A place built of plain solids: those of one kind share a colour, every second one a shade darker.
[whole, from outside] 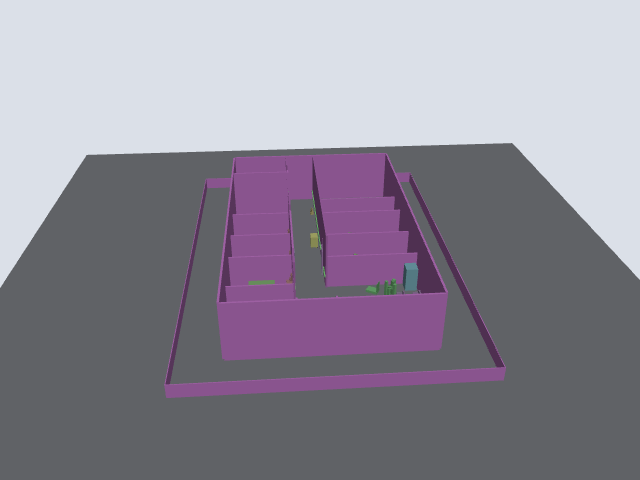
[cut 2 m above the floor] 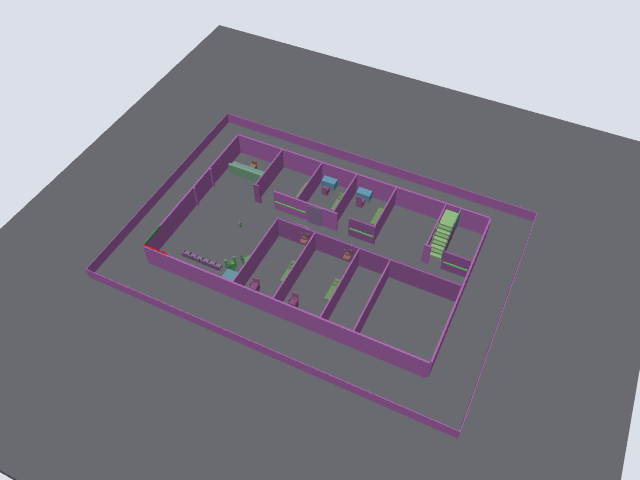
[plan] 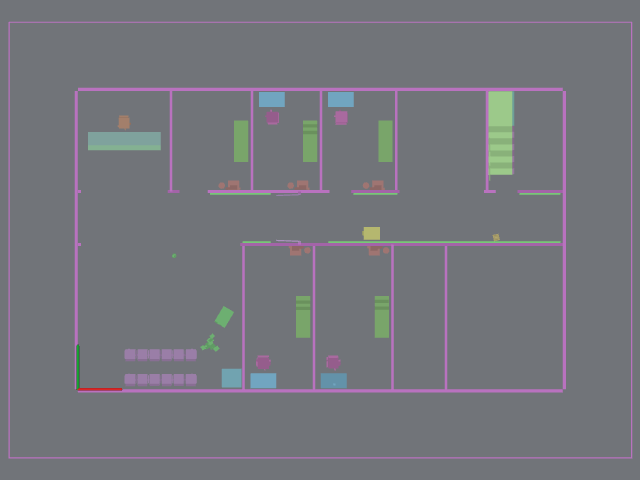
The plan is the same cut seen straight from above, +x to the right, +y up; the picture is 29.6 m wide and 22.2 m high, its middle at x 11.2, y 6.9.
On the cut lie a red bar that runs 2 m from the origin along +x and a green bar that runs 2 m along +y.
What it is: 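A small clinic on one floor, 22.4 x 13.8 m; reception and a waiting room, 4 consulting rooms, a treatment room, a corridor 2.45 m wide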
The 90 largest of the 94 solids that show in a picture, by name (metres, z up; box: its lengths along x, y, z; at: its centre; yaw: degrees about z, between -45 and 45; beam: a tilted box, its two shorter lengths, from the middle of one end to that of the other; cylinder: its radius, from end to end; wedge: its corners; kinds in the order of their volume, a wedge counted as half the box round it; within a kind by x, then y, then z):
{
 "wall_1": {"box": [0.06, 20.21, 1.05], "at": [-3.18, 6.89, 0.47]},
 "wall_2": {"box": [0.15, 13.79, 4.47], "at": [-0.07, 6.89, 2.18]},
 "wall_3": {"box": [0.15, 0.14, 4.47], "at": [0.07, 6.69, 2.18]},
 "wall_4": {"box": [0.15, 0.14, 4.47], "at": [0.07, 9.14, 2.18]},
 "wall_5": {"box": [0.12, 4.65, 2.67], "at": [4.31, 11.47, 1.28]},
 "wall_6": {"box": [0.55, 0.14, 4.47], "at": [4.43, 9.14, 2.18]},
 "wall_7": {"box": [0.12, 6.69, 2.67], "at": [7.66, 3.35, 1.28]},
 "wall_8": {"box": [0.12, 4.65, 2.67], "at": [8.06, 11.47, 1.28]},
 "wall_9": {"box": [5.64, 0.14, 4.47], "at": [8.83, 9.14, 2.18]},
 "wall_10": {"box": [0.12, 6.69, 2.67], "at": [10.92, 3.35, 1.28]},
 "wall_11": {"box": [28.85, 0.06, 1.05], "at": [11.21, -3.18, 0.47]},
 "wall_12": {"box": [22.43, 0.15, 4.47], "at": [11.21, -0.07, 2.18]},
 "wall_13": {"box": [22.43, 0.15, 4.47], "at": [11.21, 13.87, 2.18]},
 "wall_14": {"box": [28.85, 0.06, 1.05], "at": [11.21, 16.97, 0.47]},
 "wall_15": {"box": [0.12, 4.65, 2.67], "at": [11.25, 11.47, 1.28]},
 "wall_16": {"box": [2.23, 0.14, 4.47], "at": [13.76, 9.14, 2.18]},
 "wall_17": {"box": [0.12, 6.69, 2.67], "at": [14.56, 3.35, 1.28]},
 "wall_18": {"box": [0.12, 4.65, 2.67], "at": [14.73, 11.47, 1.28]},
 "wall_19": {"box": [14.92, 0.14, 4.47], "at": [14.97, 6.69, 2.18]},
 "wall_20": {"box": [0.12, 6.69, 2.67], "at": [17.03, 3.35, 1.28]},
 "wall_21": {"box": [0.12, 4.65, 4.47], "at": [18.93, 11.47, 2.18]},
 "wall_22": {"box": [0.55, 0.14, 4.47], "at": [19.06, 9.14, 2.18]},
 "wall_23": {"box": [2.1, 0.14, 4.47], "at": [21.38, 9.14, 2.18]},
 "wall_24": {"box": [0.15, 13.79, 4.47], "at": [22.5, 6.89, 2.18]},
 "wall_25": {"box": [0.06, 20.21, 1.05], "at": [25.61, 6.89, 0.47]},
 "stairs_indoor_1": {"box": [1.1, 0.3, 0.21], "at": [19.54, 10.07, 0.06]},
 "stairs_indoor_2": {"box": [1.1, 0.3, 0.37], "at": [19.54, 10.35, 0.14]},
 "stairs_indoor_3": {"box": [1.1, 0.3, 0.53], "at": [19.54, 10.63, 0.21]},
 "stairs_indoor_4": {"box": [1.1, 0.3, 0.69], "at": [19.54, 10.91, 0.29]},
 "stairs_indoor_5": {"box": [1.1, 0.3, 0.85], "at": [19.54, 11.19, 0.38]},
 "stairs_indoor_6": {"box": [1.1, 0.3, 1.01], "at": [19.54, 11.47, 0.46]},
 "stairs_indoor_7": {"box": [1.1, 0.3, 1.17], "at": [19.54, 11.75, 0.54]},
 "stairs_indoor_8": {"box": [1.1, 0.3, 1.33], "at": [19.54, 12.03, 0.61]},
 "stairs_indoor_9": {"box": [1.1, 1.63, 1.49], "at": [19.54, 12.97, 0.69]},
 "own_desk_consult_1": {"box": [1.2, 0.7, 0.8], "at": [8.58, 0.39, 0.35]},
 "own_desk_consult_2": {"box": [1.2, 0.7, 0.8], "at": [8.98, 13.4, 0.35]},
 "own_desk_consult_3": {"box": [1.2, 0.7, 0.8], "at": [11.84, 0.39, 0.35]},
 "own_desk_consult_4": {"box": [1.2, 0.7, 0.8], "at": [12.17, 13.4, 0.35]},
 "desk_top_reception_1": {"box": [3.37, 0.62, 0.79], "at": [2.15, 11.59, 0.34]},
 "vending_machine_1": {"box": [0.92, 0.87, 1.88], "at": [7.11, 0.51, 0.89]},
 "desk_front_reception_1": {"box": [3.37, 0.24, 1.11], "at": [2.15, 11.17, 0.51]},
 "treatment_couch_1": {"box": [0.66, 1.93, 0.1], "at": [7.56, 11.47, 0.57]},
 "treatment_couch_2": {"box": [0.66, 1.93, 0.1], "at": [10.42, 3.35, 0.57]},
 "treatment_couch_3": {"box": [0.66, 0.17, 0.13], "at": [10.42, 3.75, 0.62]},
 "treatment_couch_4": {"box": [0.66, 0.17, 0.13], "at": [10.42, 3.89, 0.68]},
 "treatment_couch_5": {"box": [0.66, 0.17, 0.13], "at": [10.42, 4.04, 0.75]},
 "treatment_couch_6": {"box": [0.66, 0.17, 0.13], "at": [10.42, 4.18, 0.82]},
 "treatment_couch_7": {"box": [0.66, 1.93, 0.1], "at": [10.75, 11.47, 0.57]},
 "treatment_couch_8": {"box": [0.66, 1.93, 0.1], "at": [14.06, 3.35, 0.57]},
 "treatment_couch_9": {"box": [0.66, 0.17, 0.1], "at": [14.06, 3.76, 0.6]},
 "treatment_couch_10": {"box": [0.66, 0.17, 0.1], "at": [14.06, 3.91, 0.63]},
 "treatment_couch_11": {"box": [0.66, 0.17, 0.1], "at": [14.06, 4.07, 0.67]},
 "treatment_couch_12": {"box": [0.66, 0.17, 0.1], "at": [14.06, 4.22, 0.7]},
 "treatment_couch_13": {"box": [0.66, 1.93, 0.1], "at": [14.23, 11.47, 0.57]},
 "own_task_chair_consult_1": {"box": [0.53, 0.53, 0.54], "at": [8.58, 1.2, 0.22]},
 "own_task_chair_consult_2": {"box": [0.45, 0.07, 0.92], "at": [9.0, 12.27, 0.41]},
 "own_task_chair_consult_3": {"box": [0.55, 0.5, 0.57], "at": [9.0, 12.59, 0.23]},
 "own_task_chair_consult_4": {"box": [0.47, 0.5, 0.55], "at": [11.81, 1.21, 0.23]},
 "own_task_chair_consult_5": {"box": [0.53, 0.07, 1.23], "at": [12.18, 12.27, 0.57]},
 "own_task_chair_consult_6": {"box": [0.55, 0.53, 0.57], "at": [12.19, 12.59, 0.24]},
 "cart_ward_1": {"box": [0.74, 0.59, 0.92], "at": [13.6, 7.21, 0.59]},
 "stair_wall_landing_1": {"box": [0.1, 1.6, 2.39], "at": [20.14, 12.99, 1.15]},
 "fire_doors_1": {"box": [1.07, 0.06, 2.15], "at": [9.71, 6.86, 1.02], "yaw": -2.0},
 "fire_doors_2": {"box": [1.07, 0.06, 2.15], "at": [9.71, 8.98, 1.02], "yaw": 2.0},
 "handrail_wall_1": {"box": [2.82, 0.09, 0.14], "at": [7.52, 9.03, 0.9]},
 "handrail_wall_2": {"box": [1.31, 0.09, 0.14], "at": [8.27, 6.81, 0.9]},
 "handrail_wall_3": {"box": [2.03, 0.09, 0.14], "at": [13.76, 9.03, 0.9]},
 "handrail_wall_4": {"box": [10.75, 0.09, 0.14], "at": [16.95, 6.81, 0.9]},
 "handrail_wall_5": {"box": [1.9, 0.09, 0.14], "at": [21.38, 9.03, 0.9]},
 "sink_clinical_1": {"box": [0.52, 0.44, 0.2], "at": [7.21, 9.44, 0.76]},
 "sink_clinical_2": {"box": [0.52, 0.44, 0.2], "at": [10.07, 6.4, 0.76]},
 "sink_clinical_3": {"box": [0.52, 0.44, 0.2], "at": [10.4, 9.44, 0.76]},
 "sink_clinical_4": {"box": [0.52, 0.44, 0.2], "at": [13.71, 6.4, 0.76]},
 "sink_clinical_5": {"box": [0.52, 0.44, 0.2], "at": [13.88, 9.44, 0.76]},
 "beam_seat_1": {"box": [0.47, 0.48, 0.08], "at": [2.43, 0.46, 0.41]},
 "beam_seat_2": {"box": [0.47, 0.48, 0.08], "at": [2.43, 1.61, 0.41]},
 "beam_seat_3": {"box": [0.47, 0.48, 0.08], "at": [2.99, 0.46, 0.41]},
 "beam_seat_4": {"box": [0.47, 0.48, 0.08], "at": [2.99, 1.61, 0.41]},
 "beam_seat_5": {"box": [0.47, 0.48, 0.08], "at": [3.55, 0.46, 0.41]},
 "beam_seat_6": {"box": [0.47, 0.48, 0.08], "at": [3.55, 1.61, 0.41]},
 "beam_seat_7": {"box": [0.47, 0.48, 0.08], "at": [4.11, 0.46, 0.41]},
 "beam_seat_8": {"box": [0.47, 0.48, 0.08], "at": [4.11, 1.61, 0.41]},
 "beam_seat_9": {"box": [0.47, 0.48, 0.08], "at": [4.67, 0.46, 0.41]},
 "beam_seat_10": {"box": [0.47, 0.48, 0.08], "at": [4.67, 1.61, 0.41]},
 "beam_seat_11": {"box": [0.47, 0.48, 0.08], "at": [5.23, 0.46, 0.41]},
 "beam_seat_12": {"box": [0.47, 0.48, 0.08], "at": [5.23, 1.61, 0.41]},
 "clutter_room_waiting_1": {"box": [0.17, 0.2, 1.27], "at": [5.79, 1.92, 0.58], "yaw": 37.4},
 "clutter_room_waiting_2": {"box": [0.2, 0.17, 1.27], "at": [6.22, 2.45, 0.58], "yaw": 37.4},
 "clutter_room_waiting_3": {"box": [0.57, 0.86, 0.24], "at": [6.77, 3.34, 0.07], "yaw": -30.8},
 "own_task_chair_reception_1": {"box": [0.5, 0.5, 0.54], "at": [2.14, 12.3, 0.22]}
}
